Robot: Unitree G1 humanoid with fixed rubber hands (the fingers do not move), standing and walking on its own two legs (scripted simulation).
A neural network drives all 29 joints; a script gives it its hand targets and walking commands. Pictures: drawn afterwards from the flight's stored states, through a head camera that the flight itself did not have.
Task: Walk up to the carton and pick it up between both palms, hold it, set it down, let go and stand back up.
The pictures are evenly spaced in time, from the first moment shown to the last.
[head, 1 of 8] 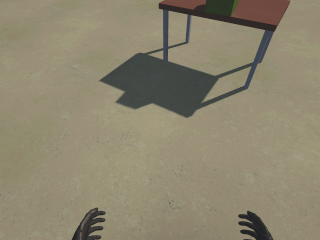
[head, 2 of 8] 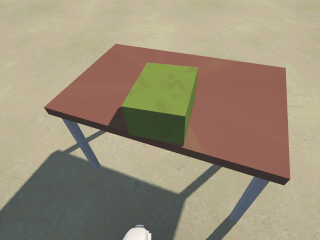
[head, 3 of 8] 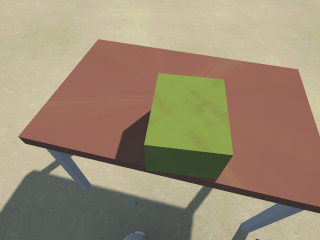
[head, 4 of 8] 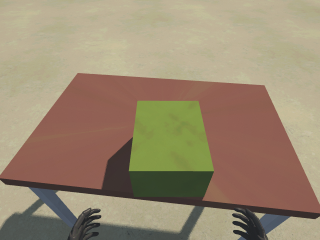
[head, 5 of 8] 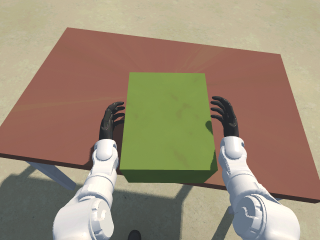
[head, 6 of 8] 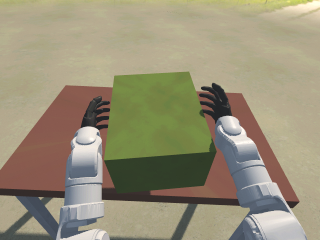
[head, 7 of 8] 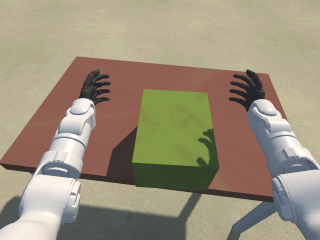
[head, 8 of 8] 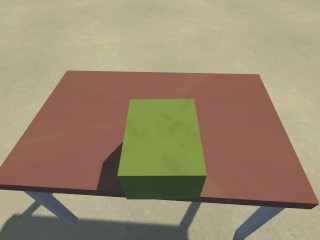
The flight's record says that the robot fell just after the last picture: no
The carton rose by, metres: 0.19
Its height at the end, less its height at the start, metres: +0.00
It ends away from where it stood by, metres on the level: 0.02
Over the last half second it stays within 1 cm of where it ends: yes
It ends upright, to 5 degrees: yes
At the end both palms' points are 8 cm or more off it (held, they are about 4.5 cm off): yes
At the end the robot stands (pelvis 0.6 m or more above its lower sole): yes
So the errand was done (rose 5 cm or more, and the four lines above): yes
